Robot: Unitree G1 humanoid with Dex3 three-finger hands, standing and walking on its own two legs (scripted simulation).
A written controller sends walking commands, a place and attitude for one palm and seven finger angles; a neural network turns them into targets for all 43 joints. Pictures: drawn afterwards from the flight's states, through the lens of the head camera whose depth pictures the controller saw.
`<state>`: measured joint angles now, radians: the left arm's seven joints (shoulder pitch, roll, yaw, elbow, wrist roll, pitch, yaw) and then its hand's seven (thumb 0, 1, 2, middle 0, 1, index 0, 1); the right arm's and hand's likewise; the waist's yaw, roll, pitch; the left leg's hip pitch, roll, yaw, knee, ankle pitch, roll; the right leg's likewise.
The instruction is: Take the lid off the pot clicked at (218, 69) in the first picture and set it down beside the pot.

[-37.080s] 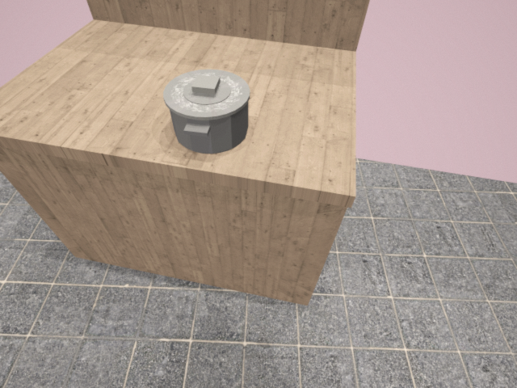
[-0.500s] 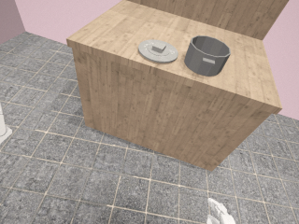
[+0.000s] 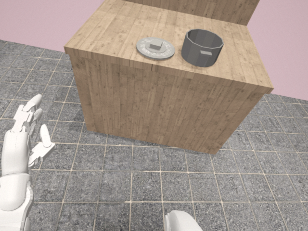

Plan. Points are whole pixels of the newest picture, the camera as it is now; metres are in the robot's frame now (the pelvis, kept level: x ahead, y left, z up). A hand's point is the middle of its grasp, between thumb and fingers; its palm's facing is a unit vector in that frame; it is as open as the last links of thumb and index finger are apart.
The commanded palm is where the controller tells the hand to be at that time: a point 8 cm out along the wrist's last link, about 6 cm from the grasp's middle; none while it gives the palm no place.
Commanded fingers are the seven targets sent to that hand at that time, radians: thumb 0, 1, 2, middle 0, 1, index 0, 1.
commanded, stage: stop stepping back and stand still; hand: left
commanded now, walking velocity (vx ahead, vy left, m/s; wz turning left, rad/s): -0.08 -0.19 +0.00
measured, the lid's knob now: (156, 43) +0.94 -0.01 -0.01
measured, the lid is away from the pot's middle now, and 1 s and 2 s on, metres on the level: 0.23 0.23 0.23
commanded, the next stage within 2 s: let the arm hang, fingers relaxed in 1.06 s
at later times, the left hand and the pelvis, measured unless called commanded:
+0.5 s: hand (112, 209) +0.22 +0.11 -0.18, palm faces -0.14 -0.98 -0.17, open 7.4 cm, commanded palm none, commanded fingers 0.00 0.90 0.90 -0.20 -0.30 -0.20 -0.30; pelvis +0.07 -0.05 -0.01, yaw -2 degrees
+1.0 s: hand (107, 224) +0.17 +0.12 -0.18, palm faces -0.02 -0.97 -0.24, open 7.3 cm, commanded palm none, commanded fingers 0.00 0.90 0.90 -0.20 -0.30 -0.20 -0.30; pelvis +0.13 -0.06 -0.01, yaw -3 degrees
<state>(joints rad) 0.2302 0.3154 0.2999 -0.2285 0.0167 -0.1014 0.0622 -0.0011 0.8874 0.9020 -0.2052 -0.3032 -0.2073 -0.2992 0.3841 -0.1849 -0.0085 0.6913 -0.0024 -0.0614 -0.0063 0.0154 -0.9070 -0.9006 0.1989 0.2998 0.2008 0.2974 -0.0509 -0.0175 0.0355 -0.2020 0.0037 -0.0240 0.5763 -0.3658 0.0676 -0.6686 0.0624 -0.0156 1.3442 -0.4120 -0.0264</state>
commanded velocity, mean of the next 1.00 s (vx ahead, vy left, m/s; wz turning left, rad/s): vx -0.06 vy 0.00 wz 0.00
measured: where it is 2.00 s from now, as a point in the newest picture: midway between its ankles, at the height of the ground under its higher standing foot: outside the picture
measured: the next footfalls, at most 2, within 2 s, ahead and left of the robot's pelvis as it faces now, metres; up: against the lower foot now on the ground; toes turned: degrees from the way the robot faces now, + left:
right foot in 0.44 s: +0.10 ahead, -0.19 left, +0.00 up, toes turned -4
left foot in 0.64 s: +0.12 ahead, +0.05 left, +0.00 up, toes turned +1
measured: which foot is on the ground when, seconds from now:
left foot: down 0.00-0.46, up 0.48-0.62, down 0.64-1.00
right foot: up 0.00-0.42, down 0.44-1.00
